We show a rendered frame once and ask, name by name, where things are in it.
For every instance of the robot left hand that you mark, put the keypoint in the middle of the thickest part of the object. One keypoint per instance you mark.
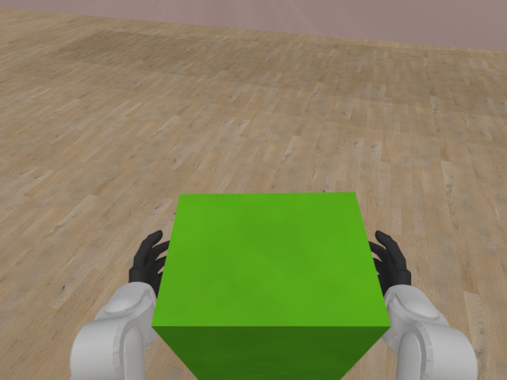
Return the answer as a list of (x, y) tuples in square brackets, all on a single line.
[(145, 266)]

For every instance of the robot right hand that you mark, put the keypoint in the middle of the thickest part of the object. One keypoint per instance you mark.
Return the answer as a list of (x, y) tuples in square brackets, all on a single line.
[(392, 267)]

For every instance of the carton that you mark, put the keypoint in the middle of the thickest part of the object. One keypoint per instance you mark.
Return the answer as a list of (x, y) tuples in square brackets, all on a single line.
[(269, 286)]

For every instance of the left robot forearm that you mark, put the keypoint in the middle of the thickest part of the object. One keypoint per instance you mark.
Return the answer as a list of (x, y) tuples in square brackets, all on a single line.
[(112, 347)]

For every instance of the right robot forearm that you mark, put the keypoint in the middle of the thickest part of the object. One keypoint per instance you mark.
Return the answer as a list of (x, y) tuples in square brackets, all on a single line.
[(426, 346)]

